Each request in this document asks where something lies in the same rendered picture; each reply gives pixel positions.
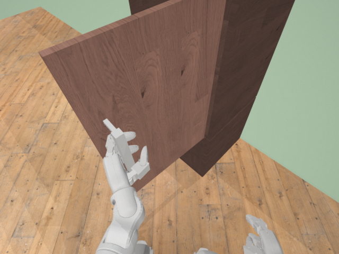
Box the handle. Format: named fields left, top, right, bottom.
left=103, top=119, right=135, bottom=172

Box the robot left shin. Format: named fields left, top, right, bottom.
left=137, top=240, right=147, bottom=245

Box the left robot forearm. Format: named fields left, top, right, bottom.
left=95, top=186, right=145, bottom=254

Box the cupboard door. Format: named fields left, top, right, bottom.
left=38, top=0, right=226, bottom=192

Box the right robot hand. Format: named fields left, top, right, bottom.
left=243, top=214, right=284, bottom=254

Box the left robot hand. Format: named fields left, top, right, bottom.
left=103, top=132, right=150, bottom=194

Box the robot left thigh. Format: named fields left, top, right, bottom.
left=133, top=243, right=154, bottom=254

